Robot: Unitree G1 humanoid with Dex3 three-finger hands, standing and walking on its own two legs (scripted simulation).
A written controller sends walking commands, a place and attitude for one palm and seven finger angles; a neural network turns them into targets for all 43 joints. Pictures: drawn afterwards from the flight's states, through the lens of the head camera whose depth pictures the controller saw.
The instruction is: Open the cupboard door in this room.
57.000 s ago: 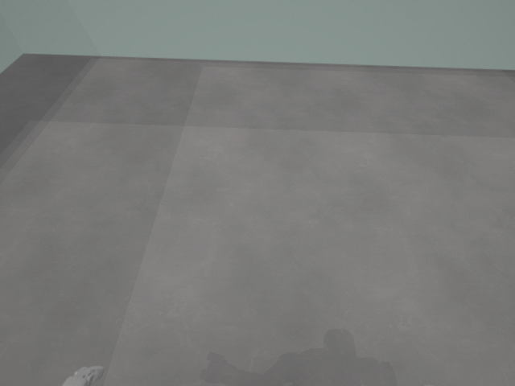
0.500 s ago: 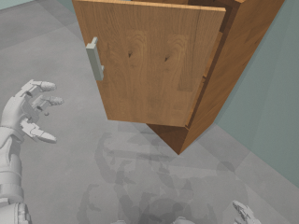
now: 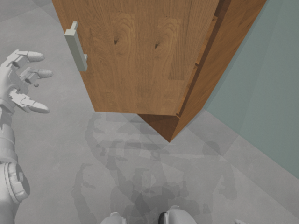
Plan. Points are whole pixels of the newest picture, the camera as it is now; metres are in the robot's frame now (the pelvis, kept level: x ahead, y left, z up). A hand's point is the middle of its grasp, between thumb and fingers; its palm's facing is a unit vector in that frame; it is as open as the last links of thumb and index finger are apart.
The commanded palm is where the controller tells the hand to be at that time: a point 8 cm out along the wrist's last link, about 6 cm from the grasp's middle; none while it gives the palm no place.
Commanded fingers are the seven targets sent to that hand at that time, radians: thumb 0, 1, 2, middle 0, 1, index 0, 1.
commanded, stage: move the hooked fingers beside the handle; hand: left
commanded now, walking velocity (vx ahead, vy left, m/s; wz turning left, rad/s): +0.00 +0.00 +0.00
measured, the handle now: (79, 47) +0.59 +0.20 +0.08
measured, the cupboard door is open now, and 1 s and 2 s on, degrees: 42 42 42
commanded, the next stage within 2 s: slide the fingers in behind the handle in 1.44 s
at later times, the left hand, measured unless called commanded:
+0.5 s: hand (49, 60) +0.52 +0.26 +0.10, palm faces -0.09 -1.00 -0.02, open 14.0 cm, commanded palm +0.51 +0.31 +0.09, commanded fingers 0.00 -0.50 0.30 -0.30 -1.20 -0.30 -1.20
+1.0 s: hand (51, 55) +0.55 +0.26 +0.08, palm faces -0.07 -1.00 -0.02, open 14.0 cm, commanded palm +0.54 +0.31 +0.08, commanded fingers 0.00 -0.50 0.30 -0.30 -1.20 -0.30 -1.20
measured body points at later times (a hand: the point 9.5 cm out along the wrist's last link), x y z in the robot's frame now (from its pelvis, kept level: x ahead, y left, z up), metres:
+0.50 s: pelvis +0.01 +0.01 -0.01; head +0.15 +0.03 +0.42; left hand +0.52 +0.31 +0.10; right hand -0.01 -0.27 -0.11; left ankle -0.01 +0.10 -0.70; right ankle +0.03 -0.12 -0.70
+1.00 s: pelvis +0.02 +0.01 -0.01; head +0.19 +0.04 +0.40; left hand +0.55 +0.32 +0.09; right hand -0.03 -0.26 -0.10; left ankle -0.01 +0.10 -0.70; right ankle +0.03 -0.12 -0.70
